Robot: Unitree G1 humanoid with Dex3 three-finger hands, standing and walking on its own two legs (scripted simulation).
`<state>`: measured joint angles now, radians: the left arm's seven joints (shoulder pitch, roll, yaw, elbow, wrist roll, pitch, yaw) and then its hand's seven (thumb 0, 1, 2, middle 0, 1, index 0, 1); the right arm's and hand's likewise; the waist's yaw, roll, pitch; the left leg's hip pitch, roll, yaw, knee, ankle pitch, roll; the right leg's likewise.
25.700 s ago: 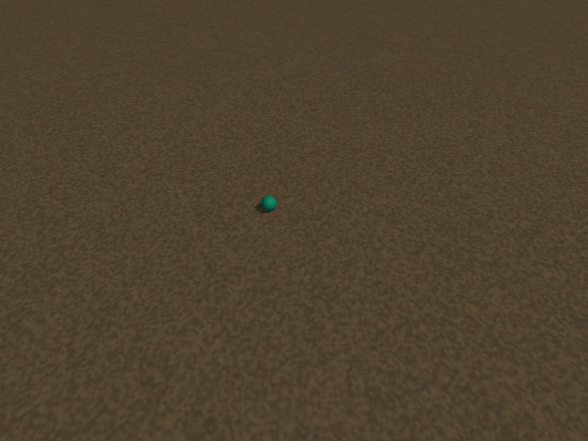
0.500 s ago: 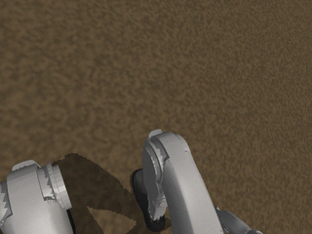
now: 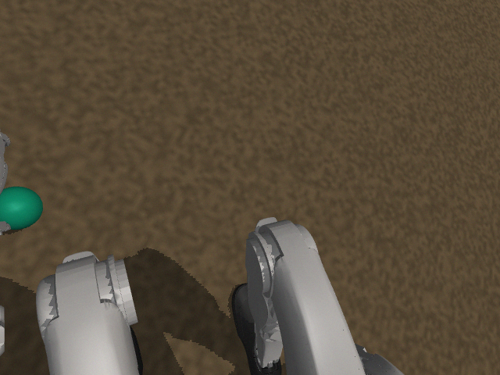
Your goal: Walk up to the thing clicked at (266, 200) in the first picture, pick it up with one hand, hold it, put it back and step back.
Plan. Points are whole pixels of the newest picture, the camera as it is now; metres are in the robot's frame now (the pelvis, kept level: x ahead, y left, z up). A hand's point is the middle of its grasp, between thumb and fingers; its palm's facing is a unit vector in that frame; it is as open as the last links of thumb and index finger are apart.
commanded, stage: withdraw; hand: left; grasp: from above
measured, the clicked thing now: (16, 208) +0.40 +0.32 -0.26
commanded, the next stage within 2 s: home in 0.50 s
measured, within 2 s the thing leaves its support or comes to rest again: neither
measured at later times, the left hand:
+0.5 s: hand out of the picture +0.36 +0.33 -0.08, palm faces -0.51 -0.10 -0.86, open 14.0 cm
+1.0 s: hand out of the picture +0.39 +0.33 -0.09, palm faces -0.27 -0.35 -0.90, open 11.1 cm
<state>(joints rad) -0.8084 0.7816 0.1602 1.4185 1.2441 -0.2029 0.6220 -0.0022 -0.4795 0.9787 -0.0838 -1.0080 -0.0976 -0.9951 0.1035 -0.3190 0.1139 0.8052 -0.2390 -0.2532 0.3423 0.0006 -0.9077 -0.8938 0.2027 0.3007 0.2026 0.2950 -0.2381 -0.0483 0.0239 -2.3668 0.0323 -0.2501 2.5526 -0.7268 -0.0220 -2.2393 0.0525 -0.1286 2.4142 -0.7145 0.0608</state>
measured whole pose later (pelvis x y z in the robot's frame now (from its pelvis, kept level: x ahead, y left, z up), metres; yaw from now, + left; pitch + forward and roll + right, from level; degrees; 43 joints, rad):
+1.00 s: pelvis -0.01 +0.00 +0.06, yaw +6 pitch +36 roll -8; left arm -0.73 0.60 0.14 1.12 0.90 -0.06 0.31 0.00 0.05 0.98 -0.26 -0.65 -0.24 -0.66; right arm 0.20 -0.24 0.01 0.76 -0.10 -0.09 0.19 0.00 -0.90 -0.89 0.20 0.30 0.20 0.29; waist -0.17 0.05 -0.12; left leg -2.27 0.03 -0.13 2.31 -0.68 0.00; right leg -2.17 0.01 -0.04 2.25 -0.71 0.06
